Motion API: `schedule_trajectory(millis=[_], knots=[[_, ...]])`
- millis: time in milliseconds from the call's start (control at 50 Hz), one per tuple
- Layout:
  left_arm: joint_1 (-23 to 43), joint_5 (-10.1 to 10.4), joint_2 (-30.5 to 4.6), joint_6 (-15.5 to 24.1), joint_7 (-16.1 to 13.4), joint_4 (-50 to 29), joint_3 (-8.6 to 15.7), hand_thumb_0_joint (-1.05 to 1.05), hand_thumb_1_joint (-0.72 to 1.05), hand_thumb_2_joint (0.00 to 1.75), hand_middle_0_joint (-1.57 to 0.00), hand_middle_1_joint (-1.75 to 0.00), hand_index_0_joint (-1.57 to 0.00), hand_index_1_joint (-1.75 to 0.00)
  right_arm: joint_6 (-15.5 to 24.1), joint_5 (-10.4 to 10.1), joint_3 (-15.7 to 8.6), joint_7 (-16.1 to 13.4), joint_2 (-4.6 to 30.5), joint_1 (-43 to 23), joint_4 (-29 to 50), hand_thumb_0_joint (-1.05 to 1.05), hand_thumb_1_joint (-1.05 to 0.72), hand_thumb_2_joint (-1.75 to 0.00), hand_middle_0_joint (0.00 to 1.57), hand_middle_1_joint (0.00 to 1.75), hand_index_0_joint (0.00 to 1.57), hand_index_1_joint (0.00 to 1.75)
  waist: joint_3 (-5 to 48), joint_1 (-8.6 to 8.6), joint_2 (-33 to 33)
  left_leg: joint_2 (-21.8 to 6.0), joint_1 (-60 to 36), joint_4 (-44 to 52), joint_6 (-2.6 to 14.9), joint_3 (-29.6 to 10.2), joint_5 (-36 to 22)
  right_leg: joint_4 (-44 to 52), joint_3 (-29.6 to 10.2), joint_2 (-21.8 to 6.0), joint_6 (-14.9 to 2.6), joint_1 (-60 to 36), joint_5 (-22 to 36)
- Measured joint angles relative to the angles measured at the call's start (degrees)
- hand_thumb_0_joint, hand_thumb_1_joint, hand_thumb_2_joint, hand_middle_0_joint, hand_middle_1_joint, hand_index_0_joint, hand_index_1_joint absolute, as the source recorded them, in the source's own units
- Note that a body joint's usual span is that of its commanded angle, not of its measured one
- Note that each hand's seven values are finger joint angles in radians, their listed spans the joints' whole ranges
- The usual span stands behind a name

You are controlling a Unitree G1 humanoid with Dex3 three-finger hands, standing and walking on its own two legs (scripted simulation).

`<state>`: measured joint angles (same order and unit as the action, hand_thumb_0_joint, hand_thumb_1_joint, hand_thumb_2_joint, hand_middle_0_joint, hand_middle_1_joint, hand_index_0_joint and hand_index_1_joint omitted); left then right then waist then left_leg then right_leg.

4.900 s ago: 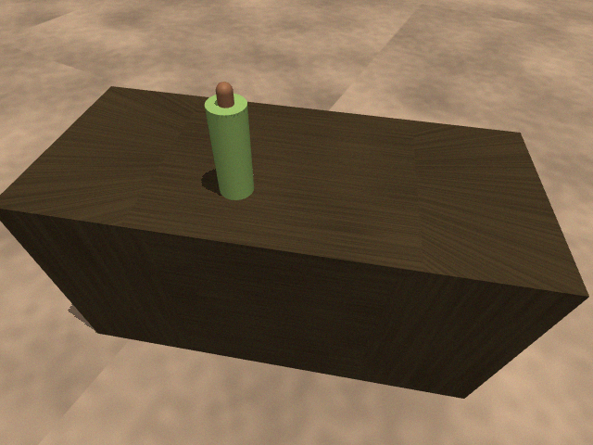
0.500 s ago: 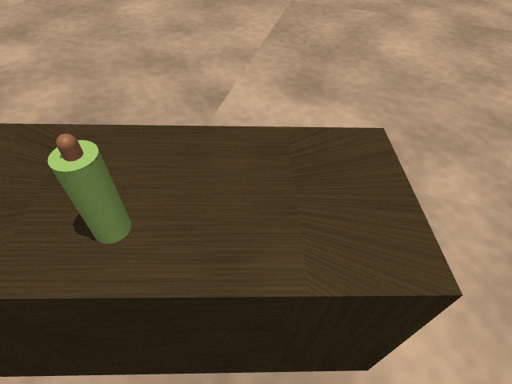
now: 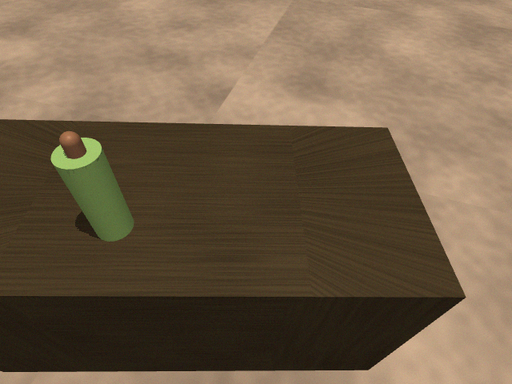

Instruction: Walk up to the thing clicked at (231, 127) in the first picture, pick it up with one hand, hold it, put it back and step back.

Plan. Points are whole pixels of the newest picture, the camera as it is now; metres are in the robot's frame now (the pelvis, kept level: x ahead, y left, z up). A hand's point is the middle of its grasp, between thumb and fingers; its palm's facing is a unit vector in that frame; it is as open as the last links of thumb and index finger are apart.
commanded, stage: stand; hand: left
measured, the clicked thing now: (94, 187) +0.49 +0.31 +0.00
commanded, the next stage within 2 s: rise first in 0.70 s
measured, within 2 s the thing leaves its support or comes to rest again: neither
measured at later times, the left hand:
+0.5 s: hand out of the picture +0.07 +0.25 -0.16, palm faces -0.04 -0.94 -0.34, open 7.4 cm
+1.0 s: hand out of the picture +0.15 +0.24 -0.14, palm faces +0.16 -0.94 -0.31, open 9.9 cm
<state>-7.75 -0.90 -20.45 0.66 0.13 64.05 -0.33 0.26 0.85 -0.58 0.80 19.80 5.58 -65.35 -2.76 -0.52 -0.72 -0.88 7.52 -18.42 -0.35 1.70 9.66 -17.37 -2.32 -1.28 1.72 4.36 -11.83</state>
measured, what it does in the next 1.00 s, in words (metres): stands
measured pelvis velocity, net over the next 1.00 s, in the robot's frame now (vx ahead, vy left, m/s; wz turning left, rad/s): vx -0.01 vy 0.00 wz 0.02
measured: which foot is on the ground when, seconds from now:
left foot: down 0.00-1.00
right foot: down 0.00-1.00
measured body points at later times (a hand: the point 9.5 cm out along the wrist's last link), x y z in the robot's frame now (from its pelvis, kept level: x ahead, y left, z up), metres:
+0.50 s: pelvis +0.00 +0.00 +0.00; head +0.01 +0.00 +0.45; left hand +0.07 +0.30 -0.14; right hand +0.08 -0.30 -0.13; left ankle +0.00 +0.12 -0.75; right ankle -0.03 -0.14 -0.75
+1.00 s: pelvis -0.01 +0.00 -0.01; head +0.03 +0.00 +0.44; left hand +0.14 +0.29 -0.12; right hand +0.15 -0.29 -0.12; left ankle +0.00 +0.12 -0.75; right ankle -0.03 -0.14 -0.75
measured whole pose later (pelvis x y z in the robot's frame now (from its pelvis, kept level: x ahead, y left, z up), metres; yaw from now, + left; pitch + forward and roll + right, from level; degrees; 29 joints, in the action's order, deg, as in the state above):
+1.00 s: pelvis -0.01 +0.00 -0.01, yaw +1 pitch +2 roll +0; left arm -2.9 3.6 -17.4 4.6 -3.1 51.3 5.3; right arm 5.5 -3.7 -4.4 -2.7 16.7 1.5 -54.5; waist -3.6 -0.2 -0.2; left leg -1.2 16.0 -25.9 -0.6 0.5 11.7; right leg -24.9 -1.3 -0.9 1.4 12.4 -14.3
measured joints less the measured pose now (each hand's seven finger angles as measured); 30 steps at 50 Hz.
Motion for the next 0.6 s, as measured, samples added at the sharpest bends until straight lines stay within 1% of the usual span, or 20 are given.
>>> schedule_trajectory(millis=[600], knots=[[-0.1,0.0,0.0,0.0,-0.1,-0.5,0.0,0.00,0.90,0.90,-0.20,-0.30,-0.20,-0.30,0.1,-0.1,0.1,-0.1,0.0,0.2,0.6,0.00,-0.90,-0.90,0.21,0.29,0.20,0.30,0.2,0.09,0.1,0.2,-0.6,0.0,0.03,-0.1,0.2,-0.3,0.2,-0.2,0.03,-0.5,-0.4]])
